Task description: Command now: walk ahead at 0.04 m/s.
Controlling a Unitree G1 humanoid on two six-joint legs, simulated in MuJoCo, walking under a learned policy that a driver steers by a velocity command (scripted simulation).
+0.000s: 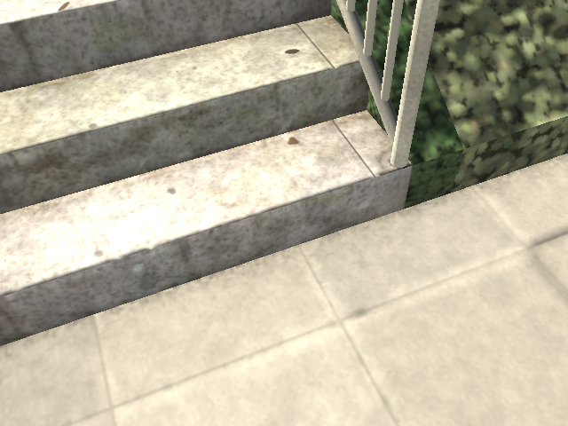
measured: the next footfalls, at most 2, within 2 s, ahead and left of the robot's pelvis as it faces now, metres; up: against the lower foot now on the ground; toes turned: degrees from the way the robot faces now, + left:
right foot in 0.82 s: +0.16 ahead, -0.17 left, +0.00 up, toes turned -2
left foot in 1.32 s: +0.46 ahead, +0.09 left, +0.00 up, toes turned +18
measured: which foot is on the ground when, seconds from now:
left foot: down 0.00-0.82, up 0.84-1.00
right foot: down 0.00-0.54, up 0.56-0.80, down 0.82-1.00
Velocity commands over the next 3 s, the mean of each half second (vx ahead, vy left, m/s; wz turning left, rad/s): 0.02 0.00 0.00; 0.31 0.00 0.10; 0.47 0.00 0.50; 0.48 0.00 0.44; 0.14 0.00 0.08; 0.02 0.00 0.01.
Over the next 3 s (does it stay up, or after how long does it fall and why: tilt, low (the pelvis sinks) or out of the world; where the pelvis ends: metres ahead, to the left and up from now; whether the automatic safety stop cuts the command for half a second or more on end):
stays up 0.72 0.15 0.00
